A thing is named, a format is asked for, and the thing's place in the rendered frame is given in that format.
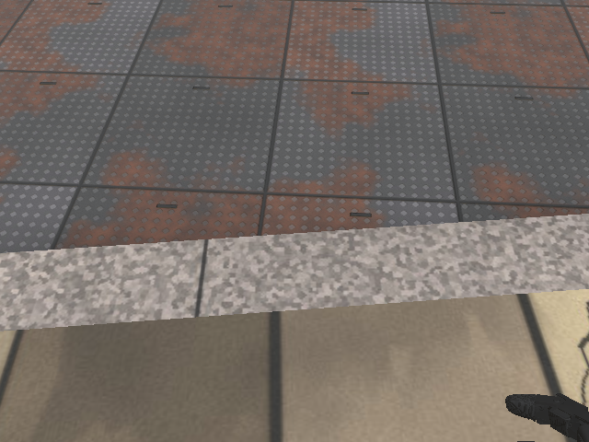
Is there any robot right hand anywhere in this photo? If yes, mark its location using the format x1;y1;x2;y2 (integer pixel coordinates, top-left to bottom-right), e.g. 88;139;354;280
505;393;589;442

